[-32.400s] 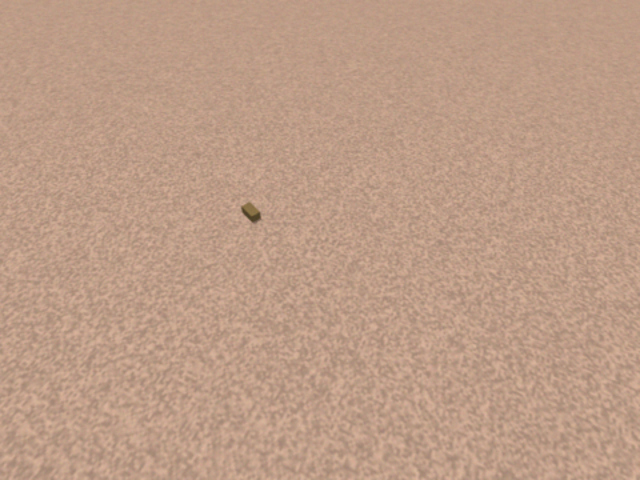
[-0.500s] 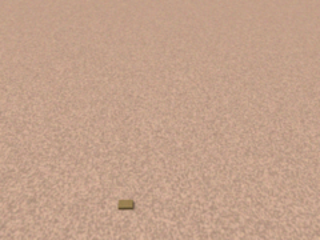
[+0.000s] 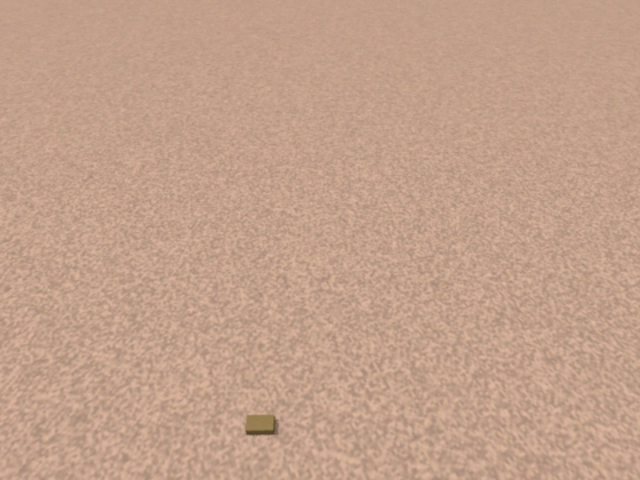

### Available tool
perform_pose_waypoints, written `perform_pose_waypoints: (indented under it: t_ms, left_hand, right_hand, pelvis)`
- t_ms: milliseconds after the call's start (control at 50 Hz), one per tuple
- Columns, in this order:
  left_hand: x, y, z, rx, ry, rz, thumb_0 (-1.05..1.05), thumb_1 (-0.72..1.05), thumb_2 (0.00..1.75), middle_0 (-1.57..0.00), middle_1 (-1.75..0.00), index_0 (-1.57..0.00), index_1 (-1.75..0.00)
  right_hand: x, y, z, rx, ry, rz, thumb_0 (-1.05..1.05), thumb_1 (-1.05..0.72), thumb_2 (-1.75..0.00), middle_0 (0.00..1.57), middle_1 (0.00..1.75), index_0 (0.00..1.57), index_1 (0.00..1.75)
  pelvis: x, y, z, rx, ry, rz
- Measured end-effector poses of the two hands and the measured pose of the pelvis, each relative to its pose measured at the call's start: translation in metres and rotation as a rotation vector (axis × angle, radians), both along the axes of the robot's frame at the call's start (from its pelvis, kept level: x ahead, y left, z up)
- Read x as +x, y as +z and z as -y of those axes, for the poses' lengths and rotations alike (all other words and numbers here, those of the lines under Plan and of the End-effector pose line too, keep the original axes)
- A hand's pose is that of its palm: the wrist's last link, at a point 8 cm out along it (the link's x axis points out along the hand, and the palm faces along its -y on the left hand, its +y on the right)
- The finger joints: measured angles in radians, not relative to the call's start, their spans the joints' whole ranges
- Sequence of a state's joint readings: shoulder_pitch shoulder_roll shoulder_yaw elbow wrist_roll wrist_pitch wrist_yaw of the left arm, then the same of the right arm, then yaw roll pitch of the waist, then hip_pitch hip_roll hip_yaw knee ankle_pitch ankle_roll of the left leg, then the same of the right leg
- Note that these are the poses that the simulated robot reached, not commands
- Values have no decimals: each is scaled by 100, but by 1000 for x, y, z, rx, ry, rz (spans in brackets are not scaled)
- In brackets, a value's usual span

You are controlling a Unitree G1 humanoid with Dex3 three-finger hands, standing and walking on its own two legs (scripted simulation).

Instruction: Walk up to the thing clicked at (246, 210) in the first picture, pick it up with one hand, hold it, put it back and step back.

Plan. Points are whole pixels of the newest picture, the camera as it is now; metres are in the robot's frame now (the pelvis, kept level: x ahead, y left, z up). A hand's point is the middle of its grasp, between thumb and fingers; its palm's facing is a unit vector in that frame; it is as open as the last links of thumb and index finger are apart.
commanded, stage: stand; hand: left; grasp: from above
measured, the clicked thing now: (260, 424) +0.46 +0.19 -0.76
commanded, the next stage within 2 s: step back in 1.68 s
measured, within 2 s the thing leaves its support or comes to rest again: neither
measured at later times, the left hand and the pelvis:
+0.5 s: hand out of the picture +0.06 +0.23 -0.16, palm faces +0.02 -0.94 -0.34, open 7.4 cm; pelvis +0.00 -0.01 +0.00, yaw +0 degrees
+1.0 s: hand out of the picture +0.08 +0.23 -0.15, palm faces +0.00 -0.94 -0.34, open 7.4 cm; pelvis +0.01 -0.02 +0.00, yaw -1 degrees
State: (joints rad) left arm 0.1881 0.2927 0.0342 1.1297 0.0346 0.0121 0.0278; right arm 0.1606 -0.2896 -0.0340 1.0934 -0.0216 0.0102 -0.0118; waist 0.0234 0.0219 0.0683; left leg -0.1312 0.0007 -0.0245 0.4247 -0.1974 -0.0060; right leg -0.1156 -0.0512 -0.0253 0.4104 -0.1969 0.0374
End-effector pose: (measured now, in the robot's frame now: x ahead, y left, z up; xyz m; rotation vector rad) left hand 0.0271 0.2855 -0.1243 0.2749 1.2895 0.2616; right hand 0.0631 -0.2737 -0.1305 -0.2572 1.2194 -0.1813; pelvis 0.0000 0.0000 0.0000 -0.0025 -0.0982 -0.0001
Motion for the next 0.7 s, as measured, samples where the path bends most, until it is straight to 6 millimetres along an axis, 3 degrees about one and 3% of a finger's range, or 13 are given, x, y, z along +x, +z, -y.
perform_pose_waypoints:
  t_ms: [420, 700]
  left_hand:
    - [21, 3, 9, -8, -26, 16, 0, 91, 90, -21, -30, -20, -30]
    - [37, 7, 9, -5, -36, 27, 0, 91, 90, -21, -30, -20, -30]
  right_hand:
    - [-14, 4, 24, -27, -15, -53, 1, -90, -90, 20, 30, 20, 30]
    - [0, 4, 23, -17, -4, -38, 1, -90, -90, 20, 30, 20, 30]
  pelvis:
    - [1, 2, 11, -3, -4, -11]
    - [7, 4, 12, 1, -9, -19]
